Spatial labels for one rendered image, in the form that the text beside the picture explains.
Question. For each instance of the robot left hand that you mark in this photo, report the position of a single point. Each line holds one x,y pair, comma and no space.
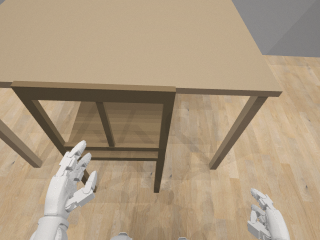
64,184

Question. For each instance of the left robot forearm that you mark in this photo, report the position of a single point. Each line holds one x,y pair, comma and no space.
51,227

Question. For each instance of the table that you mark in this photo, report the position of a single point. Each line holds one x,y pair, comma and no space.
200,47

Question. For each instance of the robot left shin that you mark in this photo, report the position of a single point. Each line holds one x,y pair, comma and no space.
123,234

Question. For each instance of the robot right hand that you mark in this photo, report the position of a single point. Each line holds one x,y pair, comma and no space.
271,224

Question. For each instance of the chair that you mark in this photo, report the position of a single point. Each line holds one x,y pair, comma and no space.
118,122

